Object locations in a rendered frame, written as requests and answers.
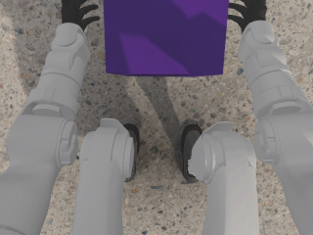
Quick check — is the robot left upper arm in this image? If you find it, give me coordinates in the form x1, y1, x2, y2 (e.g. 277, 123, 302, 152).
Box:
0, 114, 79, 235

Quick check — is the right robot foot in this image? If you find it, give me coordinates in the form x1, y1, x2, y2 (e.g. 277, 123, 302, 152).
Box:
181, 123, 202, 183

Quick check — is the right robot shin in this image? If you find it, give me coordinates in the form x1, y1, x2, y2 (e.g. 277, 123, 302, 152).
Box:
188, 121, 256, 181

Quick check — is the right robot forearm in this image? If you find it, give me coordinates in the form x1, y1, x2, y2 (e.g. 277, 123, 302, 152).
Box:
237, 20, 313, 119

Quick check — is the left robot forearm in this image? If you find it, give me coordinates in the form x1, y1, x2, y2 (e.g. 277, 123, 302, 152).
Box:
6, 23, 91, 160

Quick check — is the robot right hand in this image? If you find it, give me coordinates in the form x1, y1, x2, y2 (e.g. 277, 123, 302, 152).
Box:
227, 0, 267, 34

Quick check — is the robot left hand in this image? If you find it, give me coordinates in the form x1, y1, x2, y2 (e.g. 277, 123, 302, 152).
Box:
61, 0, 100, 32

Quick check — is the robot right upper arm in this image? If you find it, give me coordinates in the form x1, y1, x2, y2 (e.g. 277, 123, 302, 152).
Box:
252, 112, 313, 235

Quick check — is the carton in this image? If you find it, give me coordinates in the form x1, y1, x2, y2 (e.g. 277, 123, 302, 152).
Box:
103, 0, 229, 77

